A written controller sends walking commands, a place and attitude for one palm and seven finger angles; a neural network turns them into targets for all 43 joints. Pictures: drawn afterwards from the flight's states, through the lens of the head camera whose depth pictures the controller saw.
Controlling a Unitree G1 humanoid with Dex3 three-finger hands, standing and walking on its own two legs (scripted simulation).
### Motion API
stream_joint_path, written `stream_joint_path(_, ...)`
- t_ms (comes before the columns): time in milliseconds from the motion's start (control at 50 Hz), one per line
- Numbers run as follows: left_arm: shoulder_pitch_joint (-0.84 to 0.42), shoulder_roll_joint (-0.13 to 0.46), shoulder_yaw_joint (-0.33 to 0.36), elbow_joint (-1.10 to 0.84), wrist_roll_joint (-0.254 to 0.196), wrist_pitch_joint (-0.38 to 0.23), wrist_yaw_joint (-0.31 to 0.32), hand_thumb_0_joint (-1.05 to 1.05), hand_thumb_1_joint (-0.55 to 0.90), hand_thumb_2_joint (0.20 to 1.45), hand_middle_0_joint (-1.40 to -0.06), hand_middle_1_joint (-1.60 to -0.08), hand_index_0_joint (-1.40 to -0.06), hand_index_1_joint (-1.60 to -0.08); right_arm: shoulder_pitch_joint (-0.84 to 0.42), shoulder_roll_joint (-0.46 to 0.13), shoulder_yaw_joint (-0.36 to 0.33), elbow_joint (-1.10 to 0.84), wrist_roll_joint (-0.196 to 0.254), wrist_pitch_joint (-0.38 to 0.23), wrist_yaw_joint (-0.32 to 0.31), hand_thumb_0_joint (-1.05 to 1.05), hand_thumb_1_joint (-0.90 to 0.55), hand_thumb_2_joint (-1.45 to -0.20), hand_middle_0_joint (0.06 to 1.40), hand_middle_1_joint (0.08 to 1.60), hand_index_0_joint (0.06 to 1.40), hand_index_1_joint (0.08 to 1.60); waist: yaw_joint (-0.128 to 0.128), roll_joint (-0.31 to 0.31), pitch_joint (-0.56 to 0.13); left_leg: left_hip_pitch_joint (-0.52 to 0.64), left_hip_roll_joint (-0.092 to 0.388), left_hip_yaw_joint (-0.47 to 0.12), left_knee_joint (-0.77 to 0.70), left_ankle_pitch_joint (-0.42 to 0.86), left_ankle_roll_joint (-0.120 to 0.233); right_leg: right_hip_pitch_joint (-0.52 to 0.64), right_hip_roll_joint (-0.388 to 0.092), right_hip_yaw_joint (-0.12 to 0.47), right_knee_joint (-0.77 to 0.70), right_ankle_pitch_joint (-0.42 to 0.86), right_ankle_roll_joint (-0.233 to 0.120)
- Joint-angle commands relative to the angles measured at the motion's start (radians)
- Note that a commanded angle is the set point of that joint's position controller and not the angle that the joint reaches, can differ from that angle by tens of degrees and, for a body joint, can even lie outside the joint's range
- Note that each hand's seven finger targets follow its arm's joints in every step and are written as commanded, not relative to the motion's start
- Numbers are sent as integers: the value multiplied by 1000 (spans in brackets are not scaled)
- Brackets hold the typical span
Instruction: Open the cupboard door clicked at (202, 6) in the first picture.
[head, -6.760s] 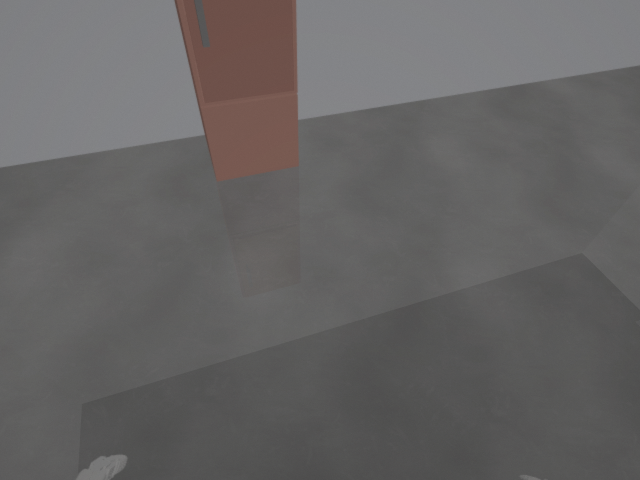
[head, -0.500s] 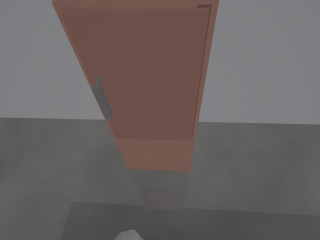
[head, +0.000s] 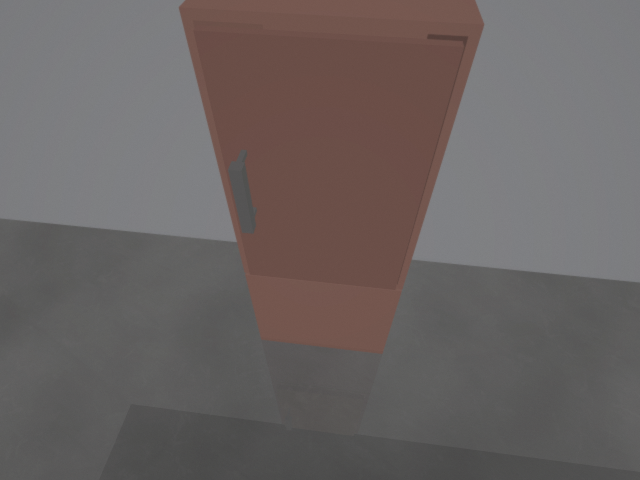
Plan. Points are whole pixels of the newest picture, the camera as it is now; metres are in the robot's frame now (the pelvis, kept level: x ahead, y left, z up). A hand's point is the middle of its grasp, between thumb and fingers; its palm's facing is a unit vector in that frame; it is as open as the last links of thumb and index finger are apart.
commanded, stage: come to a stop and stand still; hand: left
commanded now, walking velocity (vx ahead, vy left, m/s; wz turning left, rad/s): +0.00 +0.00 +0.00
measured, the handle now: (246, 192) +0.59 +0.20 -0.03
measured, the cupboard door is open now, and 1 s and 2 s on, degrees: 0 0 0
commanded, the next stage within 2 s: look again from close up in 0.40 s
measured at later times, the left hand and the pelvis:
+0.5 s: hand out of the picture +0.02 +0.19 -0.17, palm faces +0.02 -0.98 -0.18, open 7.4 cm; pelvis +0.01 +0.02 +0.01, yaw -1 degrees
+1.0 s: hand out of the picture +0.05 +0.18 -0.16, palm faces +0.00 -0.97 -0.24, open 7.4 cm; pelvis +0.02 +0.00 +0.00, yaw -1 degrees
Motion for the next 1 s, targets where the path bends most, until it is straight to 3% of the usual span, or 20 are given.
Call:
stream_joint_path(0,-5,45,5,-59,6,-13,-8,0,900,900,-200,-300,-200,-300,6,-148,-13,-36,-7,-13,-17,0,-900,-900,200,300,200,300,-1,97,59,-192,202,-194,-284,-167,111,32,1,17,3,-65,4)
stream_joint_path(20,2,49,5,-35,8,-9,-8,0,900,900,-200,-300,-200,-300,-7,-132,-9,-26,-3,-17,-19,0,-900,-900,200,300,200,300,1,173,65,-200,170,-169,-294,-163,98,61,-9,13,-6,-34,2)
stream_joint_path(40,13,58,1,-21,10,-10,-9,0,900,900,-200,-300,-200,-300,-11,-116,-3,-23,-2,-19,-20,0,-900,-900,200,300,200,300,3,177,74,-176,142,-141,-270,-109,86,63,-10,26,-37,9,1)
stream_joint_path(80,40,73,-3,0,7,-20,-9,0,900,900,-200,-300,-200,-300,16,-93,0,-11,2,-25,-22,0,-900,-900,200,300,200,300,1,119,36,-114,102,-94,-202,1,67,88,-24,54,-119,87,-1)
stream_joint_path(140,28,95,-8,15,5,-28,-6,0,900,900,-200,-300,-200,-300,49,-83,3,4,8,-26,-20,0,-900,-900,200,300,200,300,-18,5,19,-62,72,-62,-155,35,44,77,-48,92,-182,88,-2)
stream_joint_path(180,15,91,-11,19,2,-30,-5,0,900,900,-200,-300,-200,-300,74,-79,6,18,8,-28,-19,0,-900,-900,200,300,200,300,-30,-3,15,-34,70,-53,-151,64,37,62,-50,94,-193,85,-3)
stream_joint_path(460,24,69,-16,43,-3,-36,4,0,900,900,-200,-300,-200,-300,131,-49,16,75,8,-44,-27,0,-900,-900,200,300,200,300,-24,14,7,-19,75,-39,-151,186,32,115,-52,74,-177,175,-6)
stream_joint_path(480,75,86,-30,66,8,-59,49,0,900,900,-200,-300,-200,-300,71,-87,20,5,16,-57,-13,0,-900,-900,200,300,200,300,-15,31,18,-73,88,0,23,301,13,101,-89,110,-126,384,-25)
stream_joint_path(500,57,120,-22,25,3,-70,38,0,900,900,-200,-300,-200,-300,130,-41,22,-10,3,-55,-9,0,-900,-900,200,300,200,300,-43,89,-75,-53,39,-17,-12,130,16,130,-99,119,-92,263,-44)
stream_joint_path(520,24,122,-22,15,-1,-71,26,0,900,900,-200,-300,-200,-300,108,-31,26,-6,-4,-56,-5,0,-900,-900,200,300,200,300,-27,119,-23,-79,36,-17,-41,101,25,95,-78,103,-89,169,-46)
stream_joint_path(540,19,112,-25,7,1,-68,19,0,900,900,-200,-300,-200,-300,138,-43,28,-18,-5,-57,-4,0,-900,-900,200,300,200,300,-37,91,-45,-84,52,-36,-52,95,32,89,-56,86,-83,58,-43)
stream_joint_path(560,18,95,-25,1,2,-65,15,0,900,900,-200,-300,-200,-300,148,-47,27,-26,-4,-59,-6,0,-900,-900,200,300,200,300,-37,87,-49,-85,61,-52,-55,128,40,87,-46,77,-73,52,-40)
stream_joint_path(640,3,78,-25,-3,0,-63,8,0,900,900,-200,-300,-200,-300,174,-57,26,-28,-2,-64,-15,0,-900,-900,200,300,200,300,-41,-4,-44,-57,72,-52,-48,248,53,89,-40,61,-50,142,-36)
stream_joint_path(760,0,91,-22,-6,-1,-57,6,0,900,900,-200,-300,-200,-300,162,-62,28,-12,-2,-58,-19,0,-900,-900,200,300,200,300,-36,-12,31,-62,59,-40,-76,198,51,61,-46,73,-70,159,-32)
stream_joint_path(820,-3,99,-20,-9,-1,-57,5,0,900,900,-200,-300,-200,-300,159,-56,27,-6,-1,-55,-19,0,-900,-900,200,300,200,300,-38,-38,29,-51,57,-33,-82,167,49,62,-49,79,-85,161,-34)
stream_joint_path(980,-9,123,-11,-13,-1,-63,2,0,900,900,-200,-300,-200,-300,133,-70,24,9,-2,-54,-20,0,-900,-900,200,300,200,300,-38,-23,-22,-4,54,-10,-67,186,39,82,-60,105,-101,244,-45)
